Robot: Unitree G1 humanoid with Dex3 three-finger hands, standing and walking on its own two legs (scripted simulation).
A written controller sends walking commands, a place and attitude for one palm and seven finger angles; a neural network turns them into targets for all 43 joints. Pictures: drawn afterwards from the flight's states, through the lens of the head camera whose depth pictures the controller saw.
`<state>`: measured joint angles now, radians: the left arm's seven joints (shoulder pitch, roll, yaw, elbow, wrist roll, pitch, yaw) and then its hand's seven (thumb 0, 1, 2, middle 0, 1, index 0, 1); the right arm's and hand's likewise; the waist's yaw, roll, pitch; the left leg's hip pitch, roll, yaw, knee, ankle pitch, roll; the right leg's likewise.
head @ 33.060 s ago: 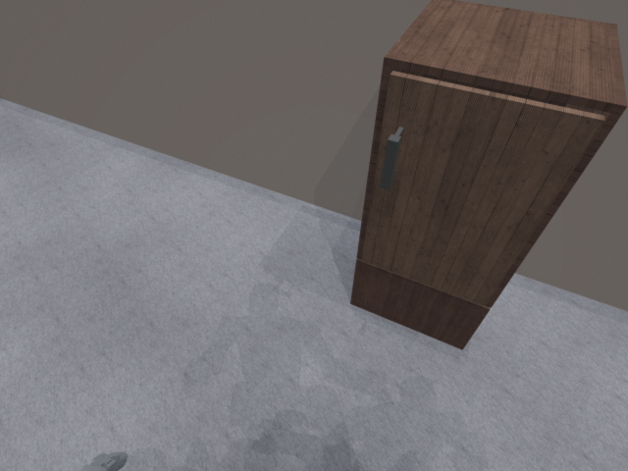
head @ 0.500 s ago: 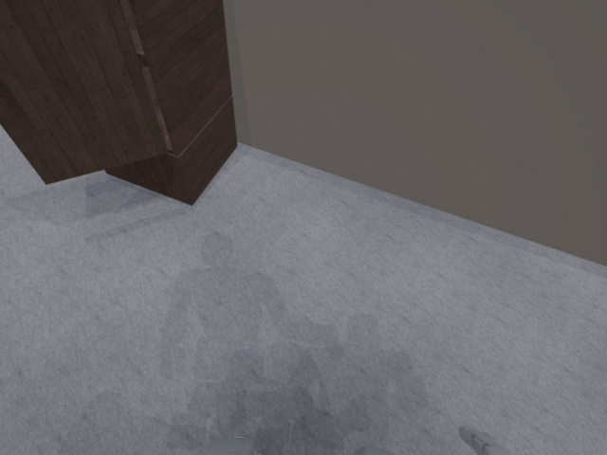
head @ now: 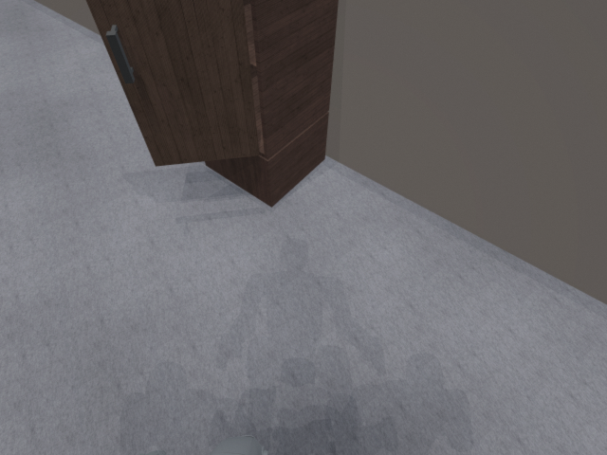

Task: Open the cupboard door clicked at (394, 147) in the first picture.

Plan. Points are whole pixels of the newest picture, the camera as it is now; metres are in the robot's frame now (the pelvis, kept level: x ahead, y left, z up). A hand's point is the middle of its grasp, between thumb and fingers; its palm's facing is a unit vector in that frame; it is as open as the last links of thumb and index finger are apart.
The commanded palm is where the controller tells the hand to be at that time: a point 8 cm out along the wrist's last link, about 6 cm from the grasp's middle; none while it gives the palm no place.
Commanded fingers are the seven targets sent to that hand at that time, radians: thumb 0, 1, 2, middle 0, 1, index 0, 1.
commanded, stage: turn to face it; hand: left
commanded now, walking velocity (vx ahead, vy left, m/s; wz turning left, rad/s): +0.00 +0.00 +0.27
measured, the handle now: (122, 54) +1.01 +0.54 -0.04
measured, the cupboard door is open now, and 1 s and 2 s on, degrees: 48 48 48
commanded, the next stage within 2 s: take the last steps up to it in 0.16 s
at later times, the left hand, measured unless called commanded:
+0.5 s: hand out of the picture +0.02 +0.21 -0.16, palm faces +0.22 -0.95 -0.24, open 7.4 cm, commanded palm none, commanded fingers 0.00 0.90 0.90 -0.20 -0.30 -0.20 -0.30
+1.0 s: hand out of the picture +0.13 +0.30 -0.17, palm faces +0.23 -0.95 -0.18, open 7.4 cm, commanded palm none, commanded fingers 0.00 0.90 0.90 -0.20 -0.30 -0.20 -0.30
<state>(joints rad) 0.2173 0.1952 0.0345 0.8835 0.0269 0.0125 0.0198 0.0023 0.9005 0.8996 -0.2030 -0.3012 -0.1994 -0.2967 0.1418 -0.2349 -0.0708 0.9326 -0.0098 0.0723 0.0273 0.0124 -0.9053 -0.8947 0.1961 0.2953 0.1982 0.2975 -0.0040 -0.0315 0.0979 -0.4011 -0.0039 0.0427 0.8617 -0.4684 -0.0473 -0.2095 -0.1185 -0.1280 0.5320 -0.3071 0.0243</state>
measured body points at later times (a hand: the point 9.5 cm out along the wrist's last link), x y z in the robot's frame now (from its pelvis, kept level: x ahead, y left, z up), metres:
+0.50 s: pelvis +0.00 +0.01 +0.00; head +0.03 +0.00 +0.44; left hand +0.00 +0.26 -0.14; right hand +0.10 -0.23 -0.16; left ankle -0.01 +0.12 -0.69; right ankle +0.00 -0.13 -0.74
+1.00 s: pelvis +0.12 +0.11 +0.00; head +0.14 +0.12 +0.45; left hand +0.12 +0.35 -0.15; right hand +0.18 -0.12 -0.15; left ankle +0.09 +0.19 -0.74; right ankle +0.18 -0.01 -0.69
